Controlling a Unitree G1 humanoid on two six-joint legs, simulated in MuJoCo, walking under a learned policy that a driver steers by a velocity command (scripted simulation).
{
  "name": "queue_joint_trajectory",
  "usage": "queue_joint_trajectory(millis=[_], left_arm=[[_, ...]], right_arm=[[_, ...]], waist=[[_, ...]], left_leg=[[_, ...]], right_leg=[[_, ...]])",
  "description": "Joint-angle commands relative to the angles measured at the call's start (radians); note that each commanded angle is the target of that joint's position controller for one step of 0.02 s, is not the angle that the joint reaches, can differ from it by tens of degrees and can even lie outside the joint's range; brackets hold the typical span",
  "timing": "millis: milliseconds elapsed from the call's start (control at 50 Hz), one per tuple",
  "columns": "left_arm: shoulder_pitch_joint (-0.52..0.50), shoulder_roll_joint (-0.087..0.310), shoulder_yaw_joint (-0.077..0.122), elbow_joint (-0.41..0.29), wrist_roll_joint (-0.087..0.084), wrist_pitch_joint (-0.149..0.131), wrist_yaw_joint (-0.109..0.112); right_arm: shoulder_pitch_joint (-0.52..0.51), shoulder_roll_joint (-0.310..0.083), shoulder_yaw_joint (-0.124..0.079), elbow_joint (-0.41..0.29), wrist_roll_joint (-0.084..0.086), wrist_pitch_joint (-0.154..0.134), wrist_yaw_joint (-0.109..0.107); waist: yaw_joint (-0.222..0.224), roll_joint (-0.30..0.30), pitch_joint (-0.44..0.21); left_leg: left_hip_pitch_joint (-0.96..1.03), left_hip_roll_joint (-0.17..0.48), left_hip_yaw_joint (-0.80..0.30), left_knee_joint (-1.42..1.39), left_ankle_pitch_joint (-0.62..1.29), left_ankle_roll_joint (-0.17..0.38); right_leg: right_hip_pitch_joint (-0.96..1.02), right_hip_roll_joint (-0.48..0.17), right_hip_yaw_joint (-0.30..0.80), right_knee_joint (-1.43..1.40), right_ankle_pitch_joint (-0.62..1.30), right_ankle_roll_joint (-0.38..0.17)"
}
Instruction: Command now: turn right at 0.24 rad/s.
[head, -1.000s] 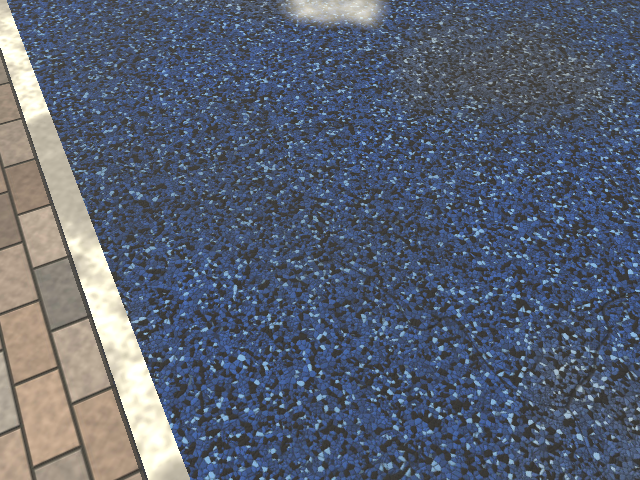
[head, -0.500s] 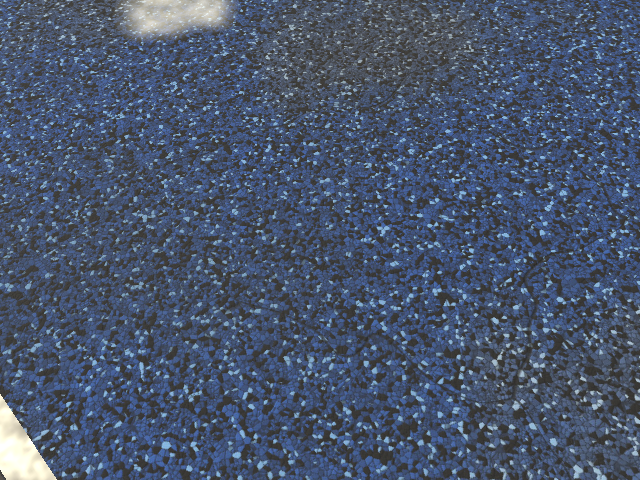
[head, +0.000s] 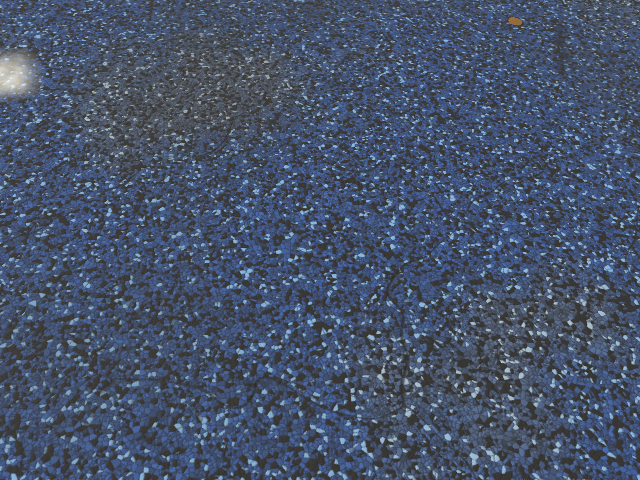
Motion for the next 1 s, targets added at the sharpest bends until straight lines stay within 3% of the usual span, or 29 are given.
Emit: queue_joint_trajectory(millis=[20, 60, 80, 100, 120, 140, 160, 180, 200, 240, 280, 320, 360, 400, 460, 480, 500, 520, 540, 560, 580, 620, 660, 740, 800, 900, 960, 980, 1000], left_arm=[[-0.061, -0.002, -0.019, -0.094, 0.004, -0.018, -0.007], [-0.049, 0.022, -0.014, -0.084, -0.002, -0.019, -0.011], [-0.018, 0.023, -0.013, -0.066, -0.002, -0.02, -0.013], [0.012, 0.022, -0.013, -0.047, 0.002, -0.021, -0.015], [0.015, 0.047, -0.012, -0.048, 0.009, -0.022, -0.012], [0.034, 0.102, -0.005, -0.055, 0.016, -0.02, -0.003], [-0.023, 0.12, -0.005, -0.046, 0.027, -0.017, -0.003], [-0.051, 0.04, -0.02, -0.059, 0.028, -0.024, -0.014], [-0.048, 0.015, -0.029, -0.047, 0.037, -0.032, -0.02], [-0.012, 0.049, -0.022, -0.025, 0.031, -0.04, -0.019], [0.052, 0.107, -0.008, -0.006, 0.017, -0.042, -0.014], [0.106, 0.116, -0.006, 0.011, 0.01, -0.058, -0.007], [0.113, 0.097, -0.009, 0.018, 0.001, -0.08, -0.003], [0.067, 0.091, -0.01, 0.009, -0.01, -0.087, -0.006], [0.002, 0.1, -0.006, 0.002, -0.017, -0.08, -0.02], [0.012, 0.077, -0.012, 0.007, -0.01, -0.079, -0.022], [0.012, 0.036, -0.026, 0.008, -0.003, -0.083, -0.026], [-0.006, -0.044, -0.05, -0.012, 0.014, -0.092, -0.03], [0.002, -0.012, -0.038, -0.064, -0.012, -0.111, -0.02], [0.011, 0.058, -0.02, -0.05, -0.034, -0.126, -0.016], [0.002, 0.079, -0.014, -0.039, -0.036, -0.135, -0.021], [0.002, 0.057, -0.013, -0.012, -0.01, -0.142, -0.025], [0.0, 0.033, -0.015, -0.002, -0.002, -0.139, -0.035], [-0.083, -0.004, -0.026, -0.03, 0.001, -0.134, -0.04], [-0.19, -0.031, -0.042, -0.063, -0.005, -0.145, -0.055], [-0.307, -0.025, -0.048, -0.103, -0.015, -0.161, -0.086], [-0.256, 0.021, -0.033, -0.097, -0.011, -0.166, -0.092], [-0.169, 0.053, -0.017, -0.074, -0.008, -0.163, -0.086], [-0.003, 0.094, 0.004, -0.026, -0.009, -0.158, -0.074]], right_arm=[[-0.038, -0.167, -0.036, -0.057, 0.005, -0.005, 0.0], [-0.013, -0.19, -0.041, -0.044, 0.014, 0.001, 0.006], [-0.019, -0.189, -0.038, -0.04, 0.023, 0.003, 0.009], [-0.011, -0.176, -0.032, -0.03, 0.032, 0.001, 0.011], [0.032, -0.16, -0.025, -0.013, 0.032, -0.009, 0.013], [0.045, -0.126, -0.011, -0.018, 0.002, -0.024, 0.022], [0.076, -0.071, 0.005, -0.021, -0.014, -0.04, 0.03], [0.001, -0.109, 0.002, -0.018, -0.025, -0.041, 0.026], [-0.038, -0.126, -0.003, -0.017, -0.02, -0.039, 0.026], [-0.035, -0.119, -0.003, 0.001, -0.009, -0.025, 0.019], [-0.057, -0.119, -0.006, -0.01, 0.014, -0.026, 0.017], [-0.098, -0.13, -0.014, -0.033, 0.032, -0.048, 0.023], [-0.091, -0.137, -0.022, -0.035, 0.045, -0.072, 0.039], [-0.082, -0.118, -0.014, -0.023, 0.042, -0.089, 0.056], [0.045, -0.106, -0.014, 0.043, 0.03, -0.096, 0.071], [0.12, -0.115, -0.021, 0.076, 0.028, -0.092, 0.07], [0.198, -0.131, -0.028, 0.096, 0.031, -0.088, 0.063], [0.3, -0.207, -0.041, 0.102, 0.026, -0.091, 0.05], [0.328, -0.308, -0.06, 0.094, 0.011, -0.096, 0.061], [0.243, -0.251, -0.042, 0.072, 0.01, -0.104, 0.061], [0.19, -0.201, -0.027, 0.058, 0.014, -0.108, 0.056], [0.137, -0.177, -0.015, 0.045, 0.006, -0.109, 0.054], [0.152, -0.157, -0.006, 0.048, 0.005, -0.107, 0.05], [0.199, -0.157, -0.002, 0.071, 0.011, -0.096, 0.037], [0.232, -0.168, -0.001, 0.087, 0.014, -0.087, 0.026], [0.29, -0.181, -0.008, 0.123, 0.026, -0.071, 0.022], [0.274, -0.209, -0.021, 0.126, 0.027, -0.06, 0.016], [0.265, -0.223, -0.026, 0.124, 0.024, -0.053, 0.014], [0.244, -0.218, -0.023, 0.117, 0.019, -0.045, 0.012]], waist=[[-0.009, 0.24, -0.096], [-0.017, 0.253, -0.095], [0.002, 0.24, -0.091], [0.021, 0.22, -0.082], [0.015, 0.184, -0.09], [-0.003, 0.053, -0.145], [-0.064, -0.143, -0.151], [-0.009, -0.098, -0.137], [0.003, -0.071, -0.113], [0.026, -0.091, -0.079], [0.059, -0.162, 0.029], [0.087, -0.201, 0.1], [0.079, -0.175, 0.092], [0.06, -0.117, 0.065], [-0.018, -0.081, -0.009], [-0.046, -0.058, -0.03], [-0.078, -0.016, -0.042], [-0.108, 0.203, -0.064], [-0.093, 0.372, -0.07], [-0.061, 0.248, 0.008], [-0.044, 0.199, 0.068], [-0.018, 0.134, 0.07], [-0.016, 0.138, 0.045], [-0.031, 0.104, 0.039], [-0.062, 0.113, 0.064], [-0.074, 0.106, 0.11], [-0.01, 0.141, 0.041], [0.041, 0.162, -0.03], [0.13, 0.156, -0.138]], left_leg=[[0.139, 0.19, -0.161, -0.101, 0.341, 0.197], [0.131, 0.2, -0.176, -0.081, 0.375, 0.204], [0.118, 0.194, -0.171, -0.06, 0.387, 0.194], [0.092, 0.181, -0.162, -0.044, 0.385, 0.169], [0.037, 0.168, -0.155, -0.036, 0.335, 0.116], [-0.037, 0.114, -0.095, 0.045, 0.207, 0.046], [-0.049, 0.038, -0.009, 0.014, -0.006, -0.019], [0.018, 0.038, -0.011, 0.006, -0.001, -0.055], [0.029, 0.031, -0.002, 0.003, 0.04, -0.064], [0.008, -0.013, 0.054, 0.063, -0.068, -0.06], [-0.147, -0.048, 0.083, 0.184, -0.187, -0.035], [-0.286, -0.011, 0.022, 0.331, -0.273, 0.005], [-0.393, 0.038, -0.029, 0.408, -0.32, 0.043], [-0.325, 0.043, -0.01, 0.293, -0.261, 0.06], [0.056, -0.033, 0.079, 0.079, 0.031, 0.041], [0.178, -0.059, 0.091, 0.067, 0.049, 0.027], [0.281, -0.025, 0.038, 0.042, 0.007, 0.036], [0.369, 0.184, -0.262, -0.107, -0.12, 0.102], [0.391, 0.366, -0.702, -0.283, -0.404, 0.26], [0.33, 0.385, -0.731, -0.314, -0.552, 0.282], [0.295, 0.343, -0.619, -0.306, -0.512, 0.246], [0.258, 0.257, -0.429, -0.306, -0.265, 0.191], [0.239, 0.199, -0.295, -0.322, -0.055, 0.168], [0.251, 0.164, -0.152, -0.334, 0.237, 0.172], [0.21, 0.142, -0.083, -0.356, 0.262, 0.161], [0.302, 0.204, -0.077, -0.327, 0.321, 0.171], [0.393, 0.226, -0.066, -0.197, 0.681, 0.147], [0.406, 0.216, -0.055, -0.084, 0.872, 0.137], [0.346, 0.176, -0.02, 0.11, 0.952, 0.109]], right_leg=[[0.058, -0.048, -0.07, -0.231, -0.039, 0.01], [0.141, -0.042, -0.112, -0.375, 0.003, 0.0], [0.199, -0.038, -0.126, -0.499, 0.096, -0.015], [0.276, -0.033, -0.132, -0.654, 0.224, -0.04], [0.377, -0.067, -0.076, -0.71, 0.332, -0.072], [0.499, -0.188, 0.054, -0.664, 0.576, -0.11], [0.432, -0.255, 0.099, -0.601, 0.6, -0.192], [0.353, -0.228, 0.093, -0.615, 0.45, -0.211], [0.332, -0.191, 0.072, -0.623, 0.349, -0.184], [0.296, -0.162, 0.075, -0.668, 0.047, -0.176], [0.267, -0.24, 0.216, -0.774, -0.297, -0.239], [0.28, -0.331, 0.363, -0.839, -0.338, -0.307], [0.367, -0.372, 0.397, -0.84, -0.253, -0.329], [0.37, -0.333, 0.304, -0.832, -0.132, -0.302], [0.192, -0.239, 0.132, -0.761, 0.006, -0.259], [0.126, -0.212, 0.101, -0.704, -0.002, -0.242], [0.05, -0.176, 0.06, -0.597, -0.013, -0.208], [-0.072, -0.074, -0.058, -0.248, -0.048, -0.128], [-0.271, 0.004, -0.066, 0.004, -0.191, -0.099], [-0.352, -0.073, -0.003, 0.13, -0.141, -0.113], [-0.39, -0.115, -0.009, 0.147, -0.028, -0.132], [-0.355, -0.164, -0.031, 0.091, 0.13, -0.135], [-0.298, -0.174, -0.06, 0.043, 0.236, -0.121], [-0.302, -0.164, -0.101, -0.131, 0.366, -0.075], [-0.221, -0.138, -0.136, -0.327, 0.49, -0.065], [-0.197, -0.108, -0.14, -0.483, 0.49, -0.101], [-0.083, -0.062, -0.161, -0.514, 0.384, -0.155], [0.038, -0.03, -0.183, -0.51, 0.351, -0.181], [0.27, -0.018, -0.196, -0.533, 0.388, -0.215]])
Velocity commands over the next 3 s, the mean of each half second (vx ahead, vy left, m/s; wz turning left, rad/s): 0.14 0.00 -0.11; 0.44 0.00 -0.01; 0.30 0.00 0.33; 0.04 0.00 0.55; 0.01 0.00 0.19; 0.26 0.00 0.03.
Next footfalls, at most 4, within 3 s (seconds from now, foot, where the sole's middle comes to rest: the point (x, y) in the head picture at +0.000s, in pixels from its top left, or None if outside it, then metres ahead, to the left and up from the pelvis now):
0.12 right None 0.02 -0.14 -0.78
0.50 left None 0.11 0.11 -0.78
1.02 right None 0.47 -0.12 -0.78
1.50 left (250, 397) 0.66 0.12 -0.78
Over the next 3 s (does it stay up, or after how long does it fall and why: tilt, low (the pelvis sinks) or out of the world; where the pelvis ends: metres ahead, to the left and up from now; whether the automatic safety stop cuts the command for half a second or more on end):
stays up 0.70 0.02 0.01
